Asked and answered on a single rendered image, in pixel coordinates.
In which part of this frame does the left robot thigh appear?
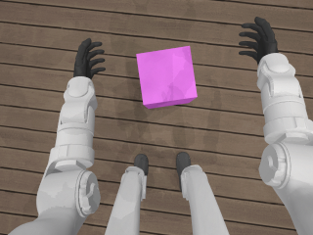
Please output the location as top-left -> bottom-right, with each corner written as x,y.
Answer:
105,171 -> 147,235

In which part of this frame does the robot right forearm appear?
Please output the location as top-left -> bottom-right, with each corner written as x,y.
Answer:
256,53 -> 313,146

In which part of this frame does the robot right hand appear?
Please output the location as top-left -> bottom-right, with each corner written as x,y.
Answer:
239,17 -> 279,65

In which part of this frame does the carton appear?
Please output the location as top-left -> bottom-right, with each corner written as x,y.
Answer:
136,46 -> 198,109

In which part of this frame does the robot thigh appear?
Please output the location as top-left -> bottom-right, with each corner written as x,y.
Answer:
105,171 -> 147,235
180,169 -> 230,235

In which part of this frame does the robot left hand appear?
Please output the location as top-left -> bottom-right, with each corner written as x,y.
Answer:
73,38 -> 106,80

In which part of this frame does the left robot upper arm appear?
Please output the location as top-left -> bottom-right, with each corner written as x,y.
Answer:
8,169 -> 101,235

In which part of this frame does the right robot thigh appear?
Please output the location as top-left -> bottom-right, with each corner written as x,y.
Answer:
180,169 -> 230,235

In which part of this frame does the right robot upper arm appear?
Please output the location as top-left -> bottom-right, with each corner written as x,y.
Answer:
258,142 -> 313,235

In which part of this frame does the robot left forearm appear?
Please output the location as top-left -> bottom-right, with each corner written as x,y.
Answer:
36,76 -> 98,211

